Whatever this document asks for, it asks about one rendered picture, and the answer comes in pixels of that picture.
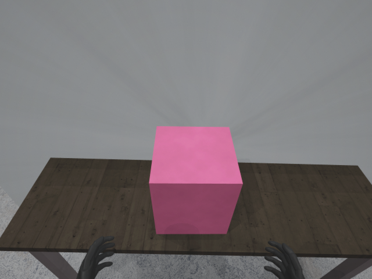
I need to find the left robot hand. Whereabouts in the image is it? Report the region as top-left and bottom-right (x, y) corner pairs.
(76, 236), (115, 279)

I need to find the right robot hand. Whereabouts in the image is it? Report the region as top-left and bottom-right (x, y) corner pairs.
(264, 241), (305, 279)

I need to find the table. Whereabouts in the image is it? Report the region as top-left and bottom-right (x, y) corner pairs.
(0, 158), (372, 279)

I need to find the carton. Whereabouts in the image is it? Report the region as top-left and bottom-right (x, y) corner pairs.
(149, 126), (243, 234)

